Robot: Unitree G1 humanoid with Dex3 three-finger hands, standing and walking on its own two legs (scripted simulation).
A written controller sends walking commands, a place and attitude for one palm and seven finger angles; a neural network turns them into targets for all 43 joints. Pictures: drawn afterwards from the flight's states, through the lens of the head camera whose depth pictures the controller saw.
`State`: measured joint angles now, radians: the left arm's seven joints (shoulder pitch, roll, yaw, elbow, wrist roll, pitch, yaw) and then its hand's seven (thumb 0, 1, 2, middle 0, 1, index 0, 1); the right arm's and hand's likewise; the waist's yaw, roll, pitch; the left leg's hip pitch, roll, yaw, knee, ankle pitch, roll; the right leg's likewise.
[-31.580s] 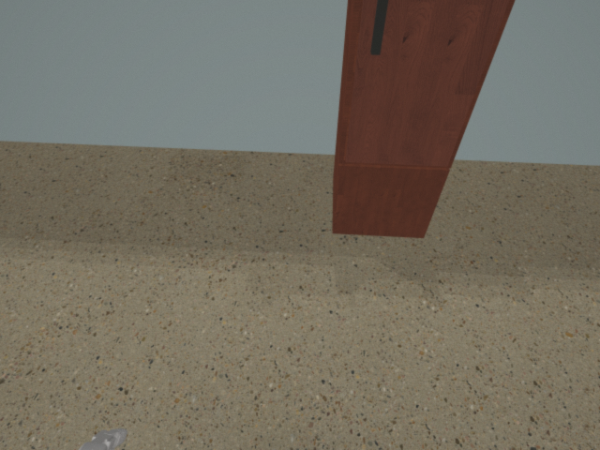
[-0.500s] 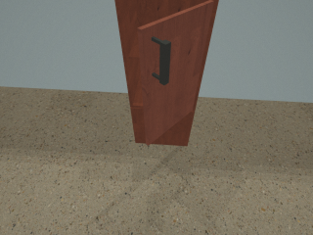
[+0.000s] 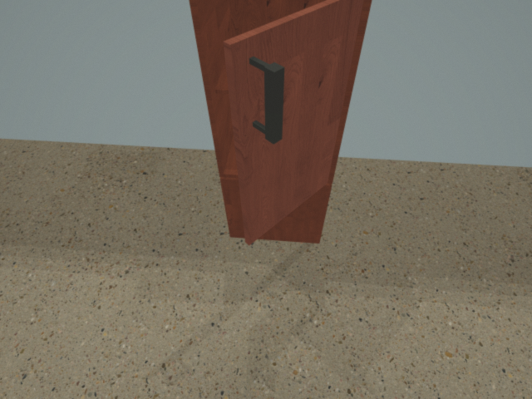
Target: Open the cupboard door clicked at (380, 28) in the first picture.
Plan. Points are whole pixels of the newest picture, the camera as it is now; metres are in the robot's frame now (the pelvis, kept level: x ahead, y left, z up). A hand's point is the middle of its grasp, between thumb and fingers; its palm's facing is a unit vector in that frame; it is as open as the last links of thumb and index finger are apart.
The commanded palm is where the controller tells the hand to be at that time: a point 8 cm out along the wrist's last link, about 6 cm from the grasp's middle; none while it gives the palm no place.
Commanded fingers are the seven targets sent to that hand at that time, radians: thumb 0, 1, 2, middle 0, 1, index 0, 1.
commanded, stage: look to check the result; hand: left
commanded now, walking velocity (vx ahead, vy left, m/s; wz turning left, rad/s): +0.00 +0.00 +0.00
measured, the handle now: (265, 101) +0.58 +0.04 +0.14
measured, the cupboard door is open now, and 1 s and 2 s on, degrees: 49 49 49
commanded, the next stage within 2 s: walk to a spot facing it in 0.14 s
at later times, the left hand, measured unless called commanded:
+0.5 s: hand out of the picture +0.00 +0.18 -0.18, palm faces +0.02 -0.98 -0.20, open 7.4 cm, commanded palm none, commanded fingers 0.00 0.90 0.90 -0.20 -0.30 -0.20 -0.30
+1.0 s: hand out of the picture +0.12 +0.16 -0.16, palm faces -0.28 -0.91 -0.31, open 7.4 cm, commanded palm none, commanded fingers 0.00 0.90 0.90 -0.20 -0.30 -0.20 -0.30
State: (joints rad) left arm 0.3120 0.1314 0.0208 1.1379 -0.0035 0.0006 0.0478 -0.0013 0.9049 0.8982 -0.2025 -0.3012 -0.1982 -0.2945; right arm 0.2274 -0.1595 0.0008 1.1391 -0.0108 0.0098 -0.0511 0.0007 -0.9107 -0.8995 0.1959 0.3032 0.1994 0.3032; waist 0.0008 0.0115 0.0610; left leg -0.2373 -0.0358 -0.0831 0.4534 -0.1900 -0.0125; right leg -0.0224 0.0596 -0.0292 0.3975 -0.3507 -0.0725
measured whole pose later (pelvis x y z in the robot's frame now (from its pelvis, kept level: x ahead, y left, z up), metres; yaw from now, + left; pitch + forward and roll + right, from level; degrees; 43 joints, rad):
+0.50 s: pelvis +0.00 +0.00 -0.01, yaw -4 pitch -2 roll +0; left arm 0.30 0.14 0.06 1.09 0.01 0.03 0.03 0.00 0.90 0.90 -0.20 -0.30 -0.20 -0.29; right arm 0.20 -0.17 -0.03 1.09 -0.01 0.03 -0.06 0.00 -0.91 -0.90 0.20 0.30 0.20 0.30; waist 0.01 0.01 0.08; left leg -0.28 0.02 -0.02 0.57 -0.27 -0.02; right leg -0.07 0.10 0.04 0.48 -0.38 -0.08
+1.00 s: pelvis -0.03 -0.02 -0.01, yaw -20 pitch +0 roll +1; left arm 0.16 0.22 0.08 0.93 0.03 0.03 0.00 0.00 0.91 0.90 -0.20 -0.30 -0.20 -0.29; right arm 0.17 -0.24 -0.08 0.96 -0.02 0.06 -0.02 0.00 -0.91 -0.90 0.20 0.30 0.20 0.30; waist 0.01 0.05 0.12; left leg -0.45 0.10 0.07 0.95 -0.48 -0.05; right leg -0.31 0.00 0.00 0.64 -0.34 -0.03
